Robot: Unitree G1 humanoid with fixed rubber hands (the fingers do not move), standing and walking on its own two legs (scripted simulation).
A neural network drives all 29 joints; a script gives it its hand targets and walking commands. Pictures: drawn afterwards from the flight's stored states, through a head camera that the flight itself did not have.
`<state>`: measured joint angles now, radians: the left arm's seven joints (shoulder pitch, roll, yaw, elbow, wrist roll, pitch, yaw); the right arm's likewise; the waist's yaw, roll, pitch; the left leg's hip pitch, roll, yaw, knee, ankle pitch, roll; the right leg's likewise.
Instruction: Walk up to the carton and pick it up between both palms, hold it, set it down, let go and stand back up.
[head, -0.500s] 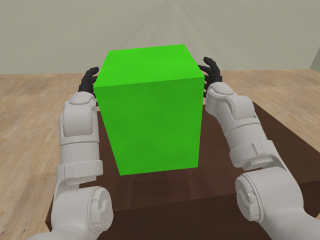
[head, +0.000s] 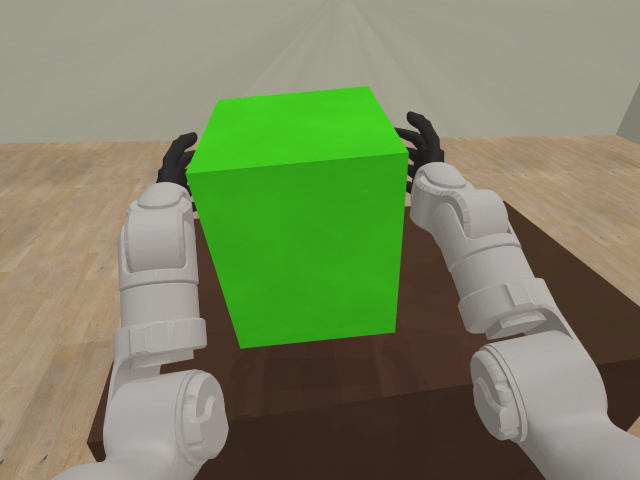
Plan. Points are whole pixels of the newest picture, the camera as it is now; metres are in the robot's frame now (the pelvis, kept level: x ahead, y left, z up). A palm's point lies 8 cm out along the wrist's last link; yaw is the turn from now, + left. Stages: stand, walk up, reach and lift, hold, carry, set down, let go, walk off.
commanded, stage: hold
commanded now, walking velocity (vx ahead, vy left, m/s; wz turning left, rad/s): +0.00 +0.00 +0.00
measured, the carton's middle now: (305, 214) +0.39 +0.01 +0.23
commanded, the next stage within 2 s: set down in 1.66 s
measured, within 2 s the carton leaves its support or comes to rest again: neither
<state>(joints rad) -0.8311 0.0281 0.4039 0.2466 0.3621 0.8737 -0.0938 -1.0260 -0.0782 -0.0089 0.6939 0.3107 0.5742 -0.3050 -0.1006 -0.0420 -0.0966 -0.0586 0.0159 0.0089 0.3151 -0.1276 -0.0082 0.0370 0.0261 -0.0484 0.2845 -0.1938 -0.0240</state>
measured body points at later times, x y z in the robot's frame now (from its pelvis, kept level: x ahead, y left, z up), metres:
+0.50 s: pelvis +0.00 +0.00 +0.00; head -0.09 +0.02 +0.44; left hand +0.37 +0.17 +0.27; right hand +0.38 -0.13 +0.30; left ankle +0.04 +0.12 -0.75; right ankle -0.01 -0.10 -0.75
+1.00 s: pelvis +0.00 +0.00 +0.00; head -0.10 +0.02 +0.44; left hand +0.37 +0.17 +0.28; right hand +0.37 -0.13 +0.30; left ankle +0.04 +0.12 -0.75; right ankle -0.01 -0.10 -0.75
